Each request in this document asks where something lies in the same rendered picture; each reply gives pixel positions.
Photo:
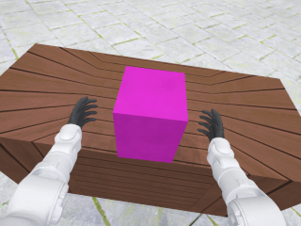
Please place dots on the pedestal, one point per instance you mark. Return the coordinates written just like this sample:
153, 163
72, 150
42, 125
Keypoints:
261, 123

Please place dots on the right robot forearm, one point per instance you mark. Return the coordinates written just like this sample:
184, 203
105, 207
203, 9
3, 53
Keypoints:
230, 177

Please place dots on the left robot upper arm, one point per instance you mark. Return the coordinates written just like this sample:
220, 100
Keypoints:
40, 201

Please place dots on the carton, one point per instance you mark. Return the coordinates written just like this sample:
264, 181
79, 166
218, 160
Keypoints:
150, 114

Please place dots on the left robot forearm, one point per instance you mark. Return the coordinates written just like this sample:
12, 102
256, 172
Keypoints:
59, 162

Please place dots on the right robot upper arm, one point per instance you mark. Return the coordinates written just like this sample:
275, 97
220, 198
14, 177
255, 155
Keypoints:
254, 211

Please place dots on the right robot hand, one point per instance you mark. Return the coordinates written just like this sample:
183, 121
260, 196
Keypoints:
215, 125

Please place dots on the left robot hand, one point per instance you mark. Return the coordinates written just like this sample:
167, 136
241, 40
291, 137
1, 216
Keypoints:
78, 114

